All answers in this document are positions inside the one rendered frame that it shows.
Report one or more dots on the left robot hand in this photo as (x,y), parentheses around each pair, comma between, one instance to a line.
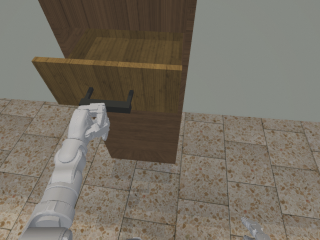
(84,128)

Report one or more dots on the cabinet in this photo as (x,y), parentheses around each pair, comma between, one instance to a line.
(139,135)

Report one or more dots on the drawer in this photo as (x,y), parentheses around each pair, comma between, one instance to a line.
(113,62)

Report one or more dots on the left robot forearm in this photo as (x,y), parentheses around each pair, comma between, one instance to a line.
(56,208)

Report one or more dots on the robot left upper arm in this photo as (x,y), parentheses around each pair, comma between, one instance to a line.
(47,233)

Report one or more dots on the handle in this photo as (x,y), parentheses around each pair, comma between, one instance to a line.
(111,105)

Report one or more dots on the right robot hand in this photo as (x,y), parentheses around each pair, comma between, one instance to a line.
(255,230)

